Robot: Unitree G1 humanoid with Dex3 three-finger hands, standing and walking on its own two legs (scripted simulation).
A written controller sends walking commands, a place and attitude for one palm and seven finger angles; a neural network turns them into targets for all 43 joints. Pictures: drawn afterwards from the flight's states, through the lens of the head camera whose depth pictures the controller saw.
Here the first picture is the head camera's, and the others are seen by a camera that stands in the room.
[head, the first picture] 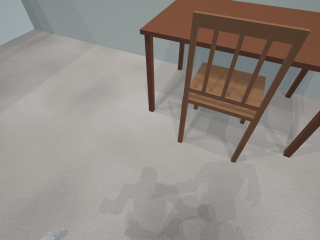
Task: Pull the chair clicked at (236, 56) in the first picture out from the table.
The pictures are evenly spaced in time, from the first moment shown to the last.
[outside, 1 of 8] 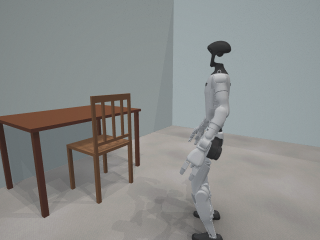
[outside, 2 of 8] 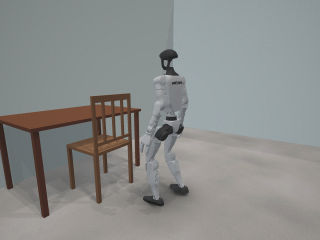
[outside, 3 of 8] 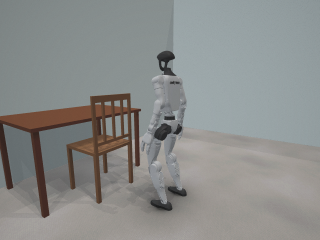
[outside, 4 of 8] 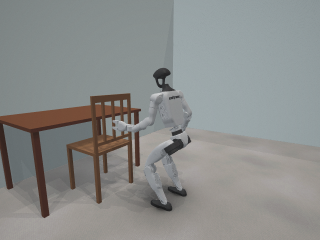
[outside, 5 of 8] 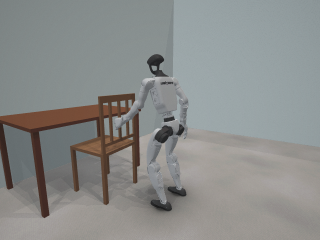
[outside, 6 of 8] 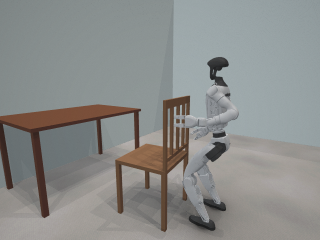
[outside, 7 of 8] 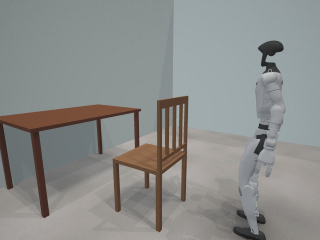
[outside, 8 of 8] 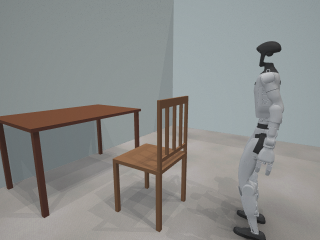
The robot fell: no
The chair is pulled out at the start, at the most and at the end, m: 0.00 0.63 0.61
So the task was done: yes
